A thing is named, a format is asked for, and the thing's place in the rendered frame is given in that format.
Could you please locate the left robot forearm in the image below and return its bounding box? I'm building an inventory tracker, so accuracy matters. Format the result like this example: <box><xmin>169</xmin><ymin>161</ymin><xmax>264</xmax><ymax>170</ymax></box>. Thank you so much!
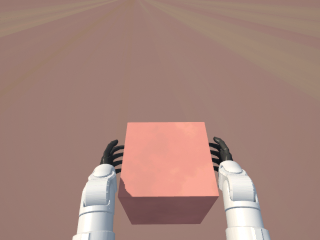
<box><xmin>72</xmin><ymin>164</ymin><xmax>117</xmax><ymax>240</ymax></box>

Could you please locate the robot left hand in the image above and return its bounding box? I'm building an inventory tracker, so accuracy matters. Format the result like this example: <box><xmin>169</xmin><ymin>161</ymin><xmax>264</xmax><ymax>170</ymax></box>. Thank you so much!
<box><xmin>100</xmin><ymin>139</ymin><xmax>125</xmax><ymax>174</ymax></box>

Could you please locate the robot right hand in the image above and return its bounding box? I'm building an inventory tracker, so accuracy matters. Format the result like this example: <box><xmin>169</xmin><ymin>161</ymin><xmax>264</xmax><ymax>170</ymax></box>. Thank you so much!
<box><xmin>208</xmin><ymin>137</ymin><xmax>233</xmax><ymax>172</ymax></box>

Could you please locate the right robot forearm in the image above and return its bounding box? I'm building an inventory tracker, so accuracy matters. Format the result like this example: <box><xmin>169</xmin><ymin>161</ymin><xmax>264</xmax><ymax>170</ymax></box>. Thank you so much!
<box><xmin>218</xmin><ymin>160</ymin><xmax>271</xmax><ymax>240</ymax></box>

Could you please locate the carton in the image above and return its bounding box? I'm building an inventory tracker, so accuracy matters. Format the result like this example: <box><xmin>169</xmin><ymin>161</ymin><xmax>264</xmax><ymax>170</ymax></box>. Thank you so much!
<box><xmin>118</xmin><ymin>122</ymin><xmax>219</xmax><ymax>225</ymax></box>

